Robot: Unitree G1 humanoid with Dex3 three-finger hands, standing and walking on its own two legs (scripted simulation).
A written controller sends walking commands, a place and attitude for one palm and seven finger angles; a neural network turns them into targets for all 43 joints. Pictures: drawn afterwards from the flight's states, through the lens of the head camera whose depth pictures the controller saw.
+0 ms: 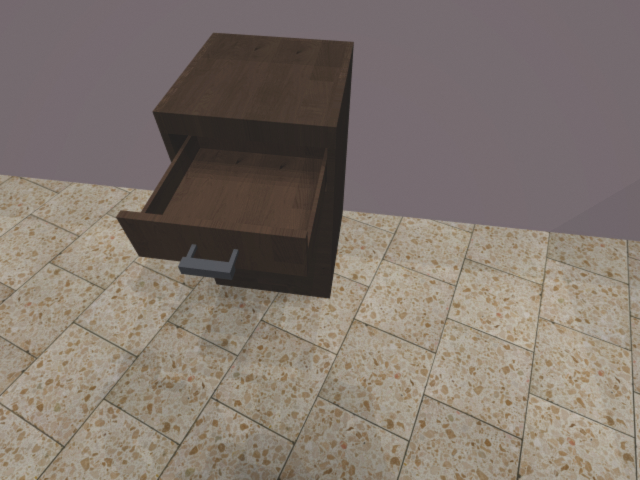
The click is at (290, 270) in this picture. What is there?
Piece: drawer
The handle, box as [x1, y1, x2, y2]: [178, 244, 238, 279]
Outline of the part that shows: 178,265 181,273 231,279 235,270 233,265 238,250 233,249 231,257 228,262 198,259 192,257 197,247 195,244 192,244 187,255 185,257 182,257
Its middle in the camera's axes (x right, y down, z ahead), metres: -0.23 +0.05 +0.79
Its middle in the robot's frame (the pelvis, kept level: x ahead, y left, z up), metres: +0.53 +0.26 -0.16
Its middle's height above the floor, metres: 0.61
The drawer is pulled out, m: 0.28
